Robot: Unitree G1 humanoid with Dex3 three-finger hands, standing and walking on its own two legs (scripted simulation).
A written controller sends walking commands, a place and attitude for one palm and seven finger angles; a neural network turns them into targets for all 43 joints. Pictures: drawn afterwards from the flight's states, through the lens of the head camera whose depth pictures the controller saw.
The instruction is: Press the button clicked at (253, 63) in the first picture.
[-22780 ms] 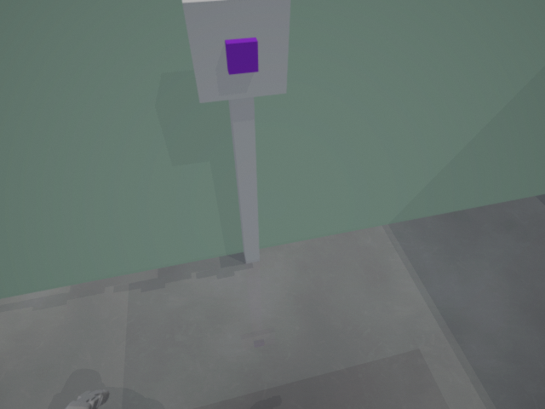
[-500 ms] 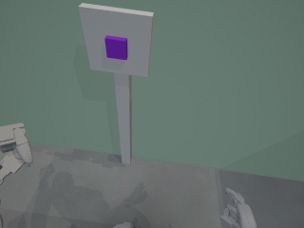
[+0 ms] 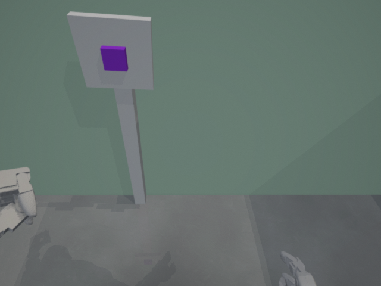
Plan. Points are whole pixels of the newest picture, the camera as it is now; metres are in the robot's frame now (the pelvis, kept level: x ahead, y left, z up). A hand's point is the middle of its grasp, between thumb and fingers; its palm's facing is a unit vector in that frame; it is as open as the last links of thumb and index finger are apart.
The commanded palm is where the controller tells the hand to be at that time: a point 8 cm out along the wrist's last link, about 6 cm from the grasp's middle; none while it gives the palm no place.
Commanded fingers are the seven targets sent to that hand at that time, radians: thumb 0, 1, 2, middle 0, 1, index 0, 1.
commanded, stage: stop stepping back and stand still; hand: left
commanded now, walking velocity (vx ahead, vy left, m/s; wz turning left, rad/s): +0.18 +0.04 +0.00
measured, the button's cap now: (115, 58) +0.69 +0.23 +0.15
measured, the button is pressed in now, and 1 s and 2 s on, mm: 0 0 0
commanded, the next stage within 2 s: let the arm hang, fingers relaxed in 0.76 s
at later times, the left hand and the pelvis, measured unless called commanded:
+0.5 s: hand out of the picture +0.14 +0.26 +0.17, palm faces +0.43 -0.80 -0.43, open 3.1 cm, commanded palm +0.09 +0.30 +0.18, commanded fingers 0.00 0.90 0.90 -1.30 -1.50 -1.30 -1.50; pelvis -0.02 +0.01 +0.00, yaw +3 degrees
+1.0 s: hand (43, 277) +0.16 +0.28 -0.03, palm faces +0.16 -0.89 -0.43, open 3.0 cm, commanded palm none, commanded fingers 0.00 0.90 0.90 -1.01 -1.18 -1.01 -1.18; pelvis -0.02 +0.03 -0.01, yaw +5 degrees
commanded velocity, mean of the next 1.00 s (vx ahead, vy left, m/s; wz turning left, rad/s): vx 0.05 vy -0.02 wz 0.00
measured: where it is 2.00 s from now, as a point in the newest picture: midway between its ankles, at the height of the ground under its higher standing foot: outside the picture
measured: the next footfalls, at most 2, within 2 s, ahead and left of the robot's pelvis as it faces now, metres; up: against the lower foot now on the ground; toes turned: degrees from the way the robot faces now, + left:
left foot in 0.22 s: +0.04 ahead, +0.14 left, +0.00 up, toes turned +4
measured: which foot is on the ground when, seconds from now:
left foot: down 0.00-0.02, up 0.04-0.20, down 0.22-1.00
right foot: down 0.00-1.00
